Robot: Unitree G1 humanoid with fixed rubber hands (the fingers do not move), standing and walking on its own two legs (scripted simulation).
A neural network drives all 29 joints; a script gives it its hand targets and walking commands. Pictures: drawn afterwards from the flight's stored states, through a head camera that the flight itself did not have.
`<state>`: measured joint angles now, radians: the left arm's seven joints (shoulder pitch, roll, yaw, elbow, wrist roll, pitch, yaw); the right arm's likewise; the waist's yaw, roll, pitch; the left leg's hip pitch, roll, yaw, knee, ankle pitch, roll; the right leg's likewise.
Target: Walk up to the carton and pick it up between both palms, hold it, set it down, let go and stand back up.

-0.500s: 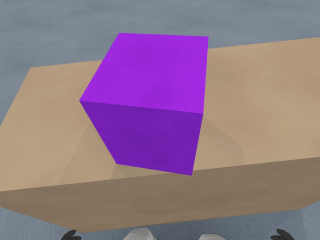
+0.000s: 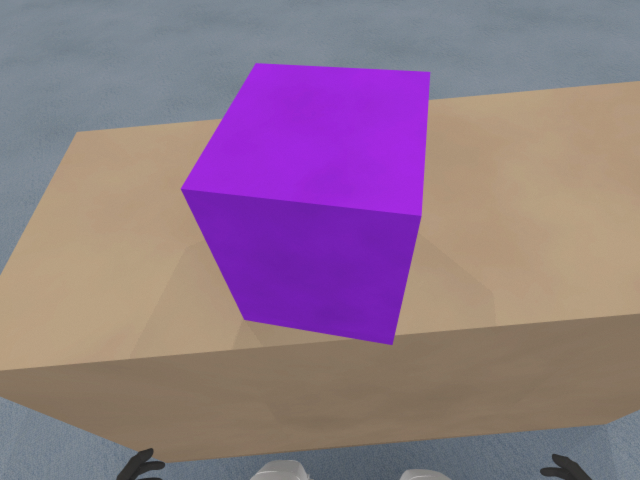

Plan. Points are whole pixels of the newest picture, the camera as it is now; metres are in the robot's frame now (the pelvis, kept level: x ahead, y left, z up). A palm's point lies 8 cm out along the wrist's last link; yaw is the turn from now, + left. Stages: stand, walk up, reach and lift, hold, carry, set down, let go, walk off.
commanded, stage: walk up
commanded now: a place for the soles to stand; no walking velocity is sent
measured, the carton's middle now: (326, 209) +0.38 +0.02 +0.12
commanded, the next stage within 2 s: none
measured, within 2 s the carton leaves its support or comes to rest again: neither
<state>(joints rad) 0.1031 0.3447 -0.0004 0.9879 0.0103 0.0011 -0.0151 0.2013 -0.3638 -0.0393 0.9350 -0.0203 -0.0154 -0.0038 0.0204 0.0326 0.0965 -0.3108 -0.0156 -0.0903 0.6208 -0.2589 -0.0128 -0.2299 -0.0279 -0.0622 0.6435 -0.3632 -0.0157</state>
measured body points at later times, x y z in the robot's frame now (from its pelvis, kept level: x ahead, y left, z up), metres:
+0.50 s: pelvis +0.00 +0.00 +0.00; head +0.03 -0.01 +0.45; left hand +0.10 +0.31 -0.11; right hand +0.09 -0.30 -0.13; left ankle +0.05 +0.14 -0.72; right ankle +0.00 -0.11 -0.72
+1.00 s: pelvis +0.01 +0.00 +0.00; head +0.03 -0.01 +0.45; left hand +0.09 +0.30 -0.12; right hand +0.10 -0.30 -0.13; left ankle +0.05 +0.14 -0.72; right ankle +0.00 -0.11 -0.72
